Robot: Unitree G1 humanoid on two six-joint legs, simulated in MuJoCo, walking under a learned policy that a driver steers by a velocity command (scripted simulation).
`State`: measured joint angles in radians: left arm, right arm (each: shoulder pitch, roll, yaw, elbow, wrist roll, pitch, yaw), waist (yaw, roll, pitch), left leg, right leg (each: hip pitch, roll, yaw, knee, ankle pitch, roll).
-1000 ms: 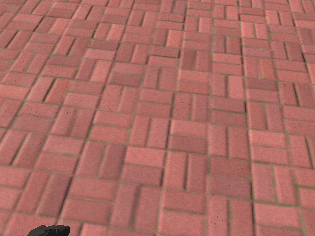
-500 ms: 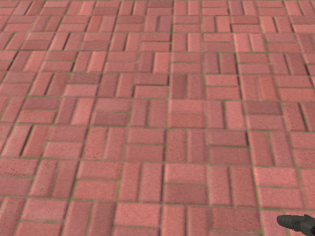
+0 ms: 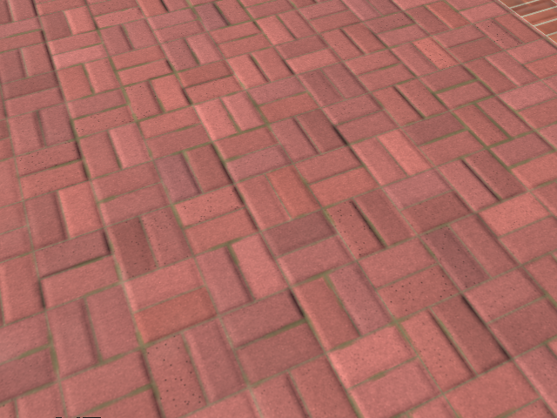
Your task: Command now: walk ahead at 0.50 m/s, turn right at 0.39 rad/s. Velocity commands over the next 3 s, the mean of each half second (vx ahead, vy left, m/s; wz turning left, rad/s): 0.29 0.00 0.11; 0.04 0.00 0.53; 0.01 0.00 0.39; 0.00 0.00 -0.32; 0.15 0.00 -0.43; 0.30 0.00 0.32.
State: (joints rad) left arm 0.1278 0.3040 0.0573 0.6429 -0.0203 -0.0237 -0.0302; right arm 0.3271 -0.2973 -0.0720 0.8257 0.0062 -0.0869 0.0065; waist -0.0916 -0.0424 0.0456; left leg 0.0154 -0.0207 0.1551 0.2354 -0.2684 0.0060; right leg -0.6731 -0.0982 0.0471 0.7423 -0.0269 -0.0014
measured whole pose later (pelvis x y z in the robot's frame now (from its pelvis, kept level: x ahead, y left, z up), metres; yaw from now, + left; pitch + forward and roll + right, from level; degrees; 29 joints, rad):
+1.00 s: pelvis +0.28 -0.03 +0.00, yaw +25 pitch +2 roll -1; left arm 0.10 0.29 0.07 0.79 -0.01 0.00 0.02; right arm 0.15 -0.31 -0.08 0.66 0.01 0.04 -0.03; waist -0.02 0.01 0.04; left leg -0.38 -0.09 -0.17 0.50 -0.16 0.03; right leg -0.37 0.03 0.09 0.64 -0.33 0.06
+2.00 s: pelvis +0.30 -0.07 -0.01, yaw +23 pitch +1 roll +2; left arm 0.20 0.31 0.07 0.76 0.01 0.01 -0.02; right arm 0.10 -0.32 -0.09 0.76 0.00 0.04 -0.05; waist 0.02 0.04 0.08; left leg -0.42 0.03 0.01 1.02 -0.57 -0.05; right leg -0.32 0.02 -0.03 0.62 -0.32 -0.07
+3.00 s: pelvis +0.56 +0.01 -0.01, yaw +24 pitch +2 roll +0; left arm 0.02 0.28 0.04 0.62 0.02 -0.07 0.00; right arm 0.35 -0.32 -0.07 0.76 0.02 0.00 -0.04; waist -0.08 0.01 0.06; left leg -0.26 -0.09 -0.19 0.97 -0.59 -0.03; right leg -0.44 0.04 0.02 0.51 -0.11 -0.03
